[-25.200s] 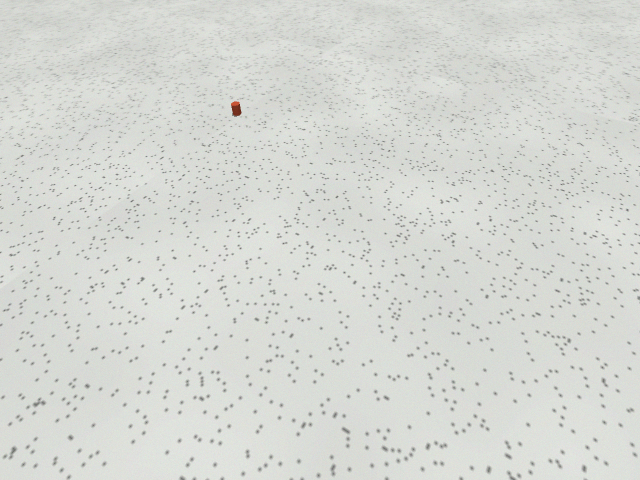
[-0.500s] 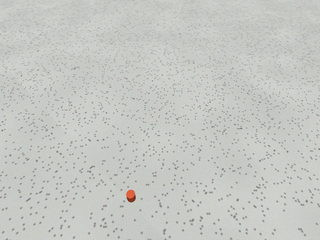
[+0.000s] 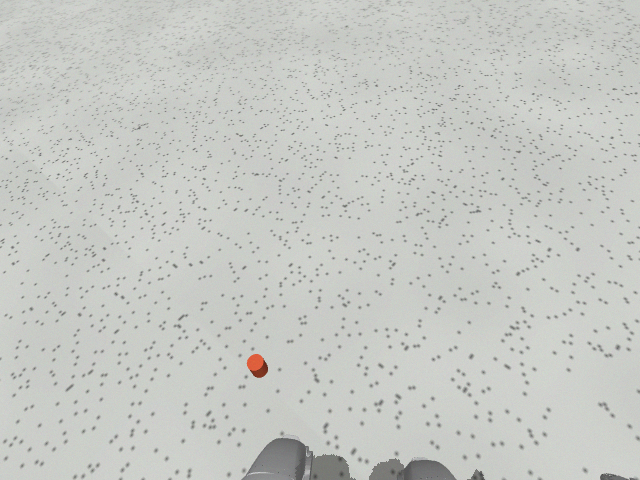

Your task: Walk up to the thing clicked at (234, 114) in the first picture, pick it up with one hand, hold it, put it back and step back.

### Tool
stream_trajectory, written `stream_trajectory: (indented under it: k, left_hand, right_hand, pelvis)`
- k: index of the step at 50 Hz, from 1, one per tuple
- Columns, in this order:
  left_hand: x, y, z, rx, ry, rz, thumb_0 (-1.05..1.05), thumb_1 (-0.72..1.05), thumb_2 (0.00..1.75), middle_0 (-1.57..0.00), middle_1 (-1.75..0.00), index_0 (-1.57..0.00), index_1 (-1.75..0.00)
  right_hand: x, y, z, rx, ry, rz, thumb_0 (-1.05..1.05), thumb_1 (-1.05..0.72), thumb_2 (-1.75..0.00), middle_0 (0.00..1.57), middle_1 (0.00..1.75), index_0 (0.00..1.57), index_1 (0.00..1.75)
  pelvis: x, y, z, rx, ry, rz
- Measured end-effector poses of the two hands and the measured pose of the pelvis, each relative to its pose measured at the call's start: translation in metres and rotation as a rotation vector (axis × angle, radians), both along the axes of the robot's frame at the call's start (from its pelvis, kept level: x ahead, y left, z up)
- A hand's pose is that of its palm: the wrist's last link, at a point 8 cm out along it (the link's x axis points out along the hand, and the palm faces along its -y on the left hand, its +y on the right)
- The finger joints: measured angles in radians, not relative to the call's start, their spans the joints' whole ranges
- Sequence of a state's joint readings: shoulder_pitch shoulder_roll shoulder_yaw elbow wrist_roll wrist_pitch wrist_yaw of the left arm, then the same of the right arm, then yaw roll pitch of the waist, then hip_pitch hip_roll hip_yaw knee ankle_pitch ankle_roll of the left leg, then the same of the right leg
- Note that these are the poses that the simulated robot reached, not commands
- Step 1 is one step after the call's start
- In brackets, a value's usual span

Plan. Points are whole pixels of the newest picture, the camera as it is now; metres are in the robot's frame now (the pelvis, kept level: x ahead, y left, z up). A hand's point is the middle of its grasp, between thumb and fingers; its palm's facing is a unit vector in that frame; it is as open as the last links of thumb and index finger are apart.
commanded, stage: walk up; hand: left
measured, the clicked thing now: (257, 366) +0.50 +0.29 -0.70
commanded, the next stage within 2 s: stand in 1.16 s
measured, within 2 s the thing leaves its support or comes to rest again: neither
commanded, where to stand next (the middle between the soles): +0.12 +0.06 m, yaw +0 degrees
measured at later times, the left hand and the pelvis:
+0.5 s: hand out of the picture +0.00 +0.38 -0.14, palm faces +0.08 -0.89 -0.45, open 7.4 cm; pelvis +0.00 +0.07 +0.01, yaw +4 degrees
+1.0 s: hand out of the picture +0.09 +0.28 -0.13, palm faces -0.02 -0.92 -0.39, open 7.4 cm; pelvis +0.00 +0.01 +0.00, yaw +1 degrees
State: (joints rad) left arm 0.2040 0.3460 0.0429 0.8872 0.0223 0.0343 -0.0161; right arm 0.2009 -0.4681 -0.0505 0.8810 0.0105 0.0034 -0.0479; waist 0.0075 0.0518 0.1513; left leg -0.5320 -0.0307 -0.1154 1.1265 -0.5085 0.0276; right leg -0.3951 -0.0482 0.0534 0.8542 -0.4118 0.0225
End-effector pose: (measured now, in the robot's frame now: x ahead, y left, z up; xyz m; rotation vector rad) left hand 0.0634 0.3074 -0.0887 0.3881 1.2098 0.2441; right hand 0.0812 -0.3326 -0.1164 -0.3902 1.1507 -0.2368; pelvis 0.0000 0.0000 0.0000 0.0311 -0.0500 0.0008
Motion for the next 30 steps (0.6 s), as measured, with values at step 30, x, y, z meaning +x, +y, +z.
stream_trajectory:
  k: [30]
  left_hand:
    - [-0.044, 0.1, -0.016, -0.028, 0.028, 0.091, 0.01, 0.9, 0.9, -0.2, -0.3, -0.2, -0.3]
  right_hand:
    - [0.006, 0.08, 0.052, -0.069, -0.043, 0.1, 0.0, -0.9, -0.9, 0.21, 0.3, 0.21, 0.3]
  pelvis:
    - [0.003, 0.064, 0.011, -0.021, -0.021, 0.066]
